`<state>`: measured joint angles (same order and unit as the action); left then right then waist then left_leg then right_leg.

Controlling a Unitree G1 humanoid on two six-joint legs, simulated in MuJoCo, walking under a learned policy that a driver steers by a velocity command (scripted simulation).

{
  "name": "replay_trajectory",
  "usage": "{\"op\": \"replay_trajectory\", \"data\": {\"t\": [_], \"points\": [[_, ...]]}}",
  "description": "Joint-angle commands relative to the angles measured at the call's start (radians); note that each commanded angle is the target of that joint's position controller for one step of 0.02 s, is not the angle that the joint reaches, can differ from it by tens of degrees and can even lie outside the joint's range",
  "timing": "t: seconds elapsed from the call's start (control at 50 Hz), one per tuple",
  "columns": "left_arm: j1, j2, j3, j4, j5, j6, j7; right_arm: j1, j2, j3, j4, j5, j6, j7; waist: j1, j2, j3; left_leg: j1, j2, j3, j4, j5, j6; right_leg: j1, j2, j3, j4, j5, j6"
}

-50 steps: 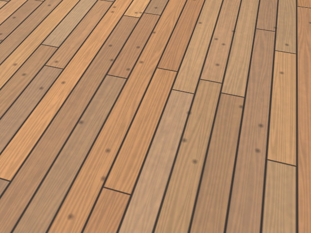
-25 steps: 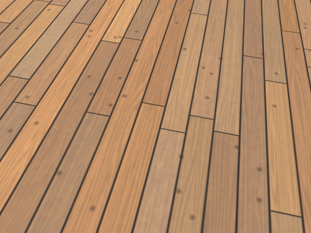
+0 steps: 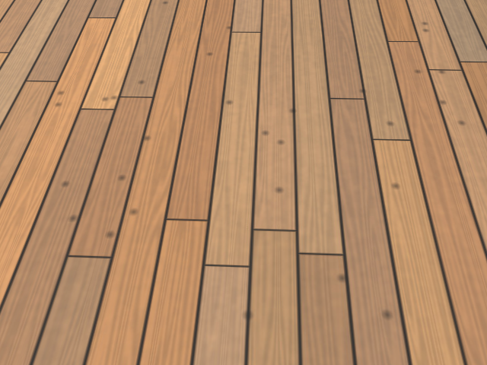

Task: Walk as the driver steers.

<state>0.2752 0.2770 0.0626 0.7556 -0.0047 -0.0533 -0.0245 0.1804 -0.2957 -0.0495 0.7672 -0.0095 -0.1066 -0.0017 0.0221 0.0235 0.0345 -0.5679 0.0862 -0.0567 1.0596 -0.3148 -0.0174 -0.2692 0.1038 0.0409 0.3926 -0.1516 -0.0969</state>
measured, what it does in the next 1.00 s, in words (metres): walks ahead: left foot, then right foot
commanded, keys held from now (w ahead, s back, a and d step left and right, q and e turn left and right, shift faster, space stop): w+e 0.20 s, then w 0.80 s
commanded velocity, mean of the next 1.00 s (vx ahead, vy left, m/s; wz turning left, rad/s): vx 0.50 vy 0.00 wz -0.24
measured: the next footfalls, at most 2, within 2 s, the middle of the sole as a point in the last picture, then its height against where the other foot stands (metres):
left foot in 0.28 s outside the picture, level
right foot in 0.78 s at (328, 334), level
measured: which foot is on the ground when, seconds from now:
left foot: up 0.00-0.26, down 0.28-0.78, up 0.80-1.00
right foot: down 0.00-0.28, up 0.30-0.76, down 0.78-1.00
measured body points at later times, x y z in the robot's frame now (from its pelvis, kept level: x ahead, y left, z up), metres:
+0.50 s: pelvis +0.28 +0.05 +0.00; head +0.30 +0.06 +0.45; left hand +0.47 +0.28 -0.11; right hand +0.28 -0.24 -0.11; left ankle +0.30 +0.15 -0.74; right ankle +0.28 -0.11 -0.67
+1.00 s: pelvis +0.52 -0.07 +0.00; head +0.54 -0.09 +0.45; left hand +0.66 +0.18 -0.10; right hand +0.59 -0.37 -0.11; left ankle +0.60 +0.08 -0.67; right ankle +0.51 -0.16 -0.74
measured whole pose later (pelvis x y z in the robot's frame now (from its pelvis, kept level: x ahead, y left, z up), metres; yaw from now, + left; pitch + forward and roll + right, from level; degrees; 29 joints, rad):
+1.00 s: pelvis +0.52 -0.07 +0.00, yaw -13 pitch +1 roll -1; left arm 0.32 0.27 0.06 0.76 0.00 -0.08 -0.03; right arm 0.20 -0.31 -0.05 0.80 0.01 -0.07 0.01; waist 0.03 0.04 0.01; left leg -0.60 0.11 -0.03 1.02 -0.25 -0.01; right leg -0.19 0.06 -0.04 0.32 -0.16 -0.07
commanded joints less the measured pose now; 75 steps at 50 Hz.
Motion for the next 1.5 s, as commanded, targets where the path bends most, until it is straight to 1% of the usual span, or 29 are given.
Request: {"op": "replay_trajectory", "data": {"t": [0.02,0.1,0.16,0.26,0.28,0.3,0.32,0.34,0.38,0.44,0.54,0.7,0.76,0.78,0.8,0.82,0.84,0.9,0.98,1.08,1.18,1.24,1.28,1.3,1.32,1.34,1.36,1.4,1.5], "points": [[-0.034,0.165,0.044,-0.083,-0.005,-0.020,0.021,0.006,-0.078,-0.024,-0.070,-0.008,0.006,-0.009,-0.034,-0.078,-0.050,-0.045,0.009,0.003,-0.138,0.126,-0.039,0.014,-0.246,0.245,-0.193,0.226,-0.194],[0.031,0.175,0.050,-0.067,-0.016,-0.008,0.036,-0.150,-0.043,-0.009,-0.111,0.000,-0.003,0.002,0.028,-0.096,-0.035,0.053,-0.053,0.011,-0.436,0.386,-0.050,-0.028,-0.187,0.199,-0.168,0.119,-0.130],[0.081,0.173,0.052,-0.051,-0.024,0.002,0.040,-0.208,-0.069,-0.016,-0.137,0.016,-0.012,0.013,0.047,-0.108,-0.034,0.085,-0.076,-0.015,-0.526,0.393,-0.042,0.031,-0.216,0.271,-0.118,0.051,-0.116],[0.082,0.121,0.038,-0.053,-0.010,0.013,0.043,-0.041,-0.132,-0.048,-0.098,0.007,-0.034,0.019,-0.047,-0.141,-0.104,0.325,-0.065,0.001,-0.627,0.270,0.046,0.116,-0.206,0.325,0.102,0.126,-0.053],[0.085,0.068,0.016,-0.066,0.002,0.009,0.038,0.088,-0.176,-0.060,-0.086,-0.011,-0.038,0.012,-0.104,-0.066,-0.222,0.546,0.070,-0.123,-0.603,0.242,0.109,0.028,-0.151,0.255,0.340,0.058,-0.019],[0.233,0.009,-0.002,-0.076,-0.022,-0.005,0.037,0.210,-0.270,-0.087,-0.044,-0.018,-0.024,0.013,-0.069,0.228,-0.354,0.895,0.277,-0.541,-0.652,0.078,0.283,-0.314,-0.004,0.115,0.684,-0.251,0.060],[0.232,0.078,0.004,-0.065,-0.033,-0.011,0.039,0.244,-0.208,-0.077,-0.024,0.014,-0.017,0.023,-0.092,0.260,-0.329,0.907,0.325,-0.759,-0.755,-0.181,0.308,-0.486,-0.038,0.134,0.838,-0.434,0.072],[0.122,0.149,0.023,-0.074,-0.034,-0.012,0.039,0.190,-0.141,-0.057,-0.037,0.020,-0.015,0.022,-0.113,0.137,-0.185,0.790,0.280,-0.638,-0.776,-0.233,0.263,-0.536,-0.081,0.152,0.890,-0.352,0.069],[-0.011,0.137,0.022,-0.109,-0.007,-0.012,0.038,0.092,-0.096,-0.037,-0.046,0.001,-0.004,0.023,-0.084,0.043,-0.047,0.566,0.198,-0.413,-0.806,-0.025,0.231,-0.502,-0.143,0.095,0.816,-0.232,0.069],[0.009,0.085,0.017,-0.105,-0.008,-0.011,0.026,0.070,-0.071,-0.026,-0.032,0.002,-0.007,0.021,-0.034,0.094,-0.039,0.450,0.132,-0.265,-0.859,0.168,0.226,-0.396,-0.190,0.053,0.690,-0.169,0.074],[-0.123,0.036,-0.007,-0.144,0.000,-0.018,0.017,0.109,-0.137,-0.042,0.003,0.019,0.000,0.011,-0.062,0.056,-0.021,0.431,0.121,-0.127,-0.911,0.319,0.237,-0.380,-0.202,0.005,0.402,0.033,0.098],[-0.299,0.062,-0.003,-0.202,-0.017,-0.034,-0.012,0.213,-0.173,-0.046,0.070,0.038,0.034,0.007,-0.099,0.065,0.018,0.540,0.163,-0.081,-0.844,0.376,0.188,-0.281,-0.148,-0.032,0.140,0.096,0.063],[-0.070,0.138,0.038,-0.137,-0.004,-0.034,-0.004,0.194,-0.168,-0.041,0.072,0.037,0.046,-0.001,0.034,0.047,-0.123,0.508,0.099,-0.002,-0.562,0.684,0.133,0.085,-0.103,-0.075,0.071,0.087,-0.002],[0.116,0.211,0.060,-0.106,0.008,-0.030,0.008,0.183,-0.118,-0.018,0.043,0.012,0.042,-0.003,0.108,-0.048,-0.271,0.321,0.046,0.045,-0.268,0.476,0.092,0.379,-0.276,0.112,0.109,0.128,-0.069],[0.165,0.293,0.074,-0.087,0.009,-0.022,0.006,0.294,-0.008,0.017,0.022,0.010,0.020,0.002,0.054,-0.321,-0.385,-0.062,-0.121,0.065,0.074,-0.165,0.030,0.674,-0.495,0.561,0.012,-0.049,-0.225],[0.178,0.199,0.051,-0.086,-0.003,-0.019,0.005,0.245,-0.106,-0.005,0.036,0.029,0.003,0.008,0.092,-0.236,-0.370,-0.183,-0.084,-0.049,0.198,-0.262,0.036,0.652,-0.488,0.661,-0.063,-0.196,-0.222],[0.111,0.167,0.036,-0.090,-0.005,-0.022,0.005,0.157,-0.150,-0.019,0.007,0.048,-0.007,0.014,0.082,-0.185,-0.223,-0.243,-0.037,-0.035,0.215,-0.179,0.046,0.534,-0.453,0.524,-0.083,-0.169,-0.184],[-0.027,0.104,0.015,-0.099,0.015,-0.028,-0.002,0.100,-0.118,-0.021,0.001,0.021,0.005,0.010,-0.007,-0.108,-0.081,-0.117,0.047,-0.014,0.084,-0.004,0.031,0.217,-0.350,0.292,-0.163,0.075,-0.147],[-0.029,0.126,0.026,-0.066,0.003,-0.049,0.001,0.076,-0.063,-0.011,-0.006,0.013,0.037,0.006,-0.041,-0.094,-0.040,-0.087,0.057,-0.001,-0.052,0.098,-0.001,0.106,-0.330,0.176,-0.247,0.178,-0.166],[0.032,0.157,0.033,-0.019,-0.003,-0.041,0.017,-0.098,-0.037,0.003,-0.046,0.014,0.027,0.020,0.013,-0.075,0.007,-0.056,0.025,0.025,-0.367,0.375,-0.002,0.104,-0.284,0.054,-0.270,0.175,-0.119],[0.121,0.180,0.040,0.043,-0.016,-0.023,0.023,-0.228,-0.052,0.005,-0.096,0.025,0.016,0.043,0.052,-0.077,0.035,-0.054,-0.006,0.029,-0.509,0.371,0.027,0.232,-0.338,0.060,-0.222,0.162,-0.099],[0.120,0.194,0.046,0.064,-0.018,-0.006,0.030,-0.202,-0.079,-0.004,-0.100,0.024,0.010,0.052,0.020,-0.099,0.011,0.012,-0.031,0.048,-0.553,0.260,0.065,0.313,-0.364,0.068,-0.141,0.294,-0.072],[0.101,0.180,0.037,0.063,-0.014,0.005,0.035,0.006,-0.141,-0.039,-0.039,0.018,0.010,0.042,-0.088,-0.089,-0.121,0.323,-0.079,0.096,-0.584,0.257,0.114,0.273,-0.293,0.005,0.108,0.542,-0.028],[0.108,0.134,0.015,0.038,0.007,0.004,0.039,0.184,-0.213,-0.062,-0.004,0.008,0.012,0.031,-0.151,0.003,-0.272,0.621,0.078,-0.074,-0.541,0.315,0.176,0.091,-0.235,-0.043,0.402,0.334,0.011],[0.231,0.015,-0.020,0.021,0.005,-0.018,0.030,0.242,-0.292,-0.079,0.016,0.007,0.020,0.032,-0.092,0.271,-0.389,0.956,0.295,-0.550,-0.643,0.103,0.343,-0.325,-0.050,-0.050,0.754,-0.294,0.083],[0.177,0.107,-0.001,0.037,-0.012,-0.039,0.025,0.248,-0.194,-0.054,0.012,0.025,0.022,0.034,-0.136,0.197,-0.389,0.957,0.293,-0.663,-0.736,-0.053,0.338,-0.448,-0.078,0.082,0.879,-0.434,0.079],[0.084,0.160,0.014,0.008,-0.036,-0.051,0.019,0.179,-0.157,-0.041,0.002,0.022,0.020,0.030,-0.130,0.142,-0.238,0.839,0.262,-0.521,-0.756,-0.045,0.292,-0.516,-0.129,0.072,0.897,-0.360,0.066],[-0.006,0.144,0.015,-0.010,-0.017,-0.052,0.027,0.067,-0.111,-0.027,-0.014,0.007,0.020,0.030,-0.078,0.040,-0.097,0.585,0.191,-0.334,-0.801,0.138,0.258,-0.459,-0.206,0.031,0.794,-0.212,0.068],[0.000,0.079,0.008,-0.008,-0.001,-0.010,0.031,0.047,-0.114,-0.029,0.007,0.007,0.000,0.027,-0.012,0.048,-0.044,0.400,0.146,-0.166,-0.918,0.308,0.274,-0.364,-0.248,0.023,0.627,-0.080,0.102]]}}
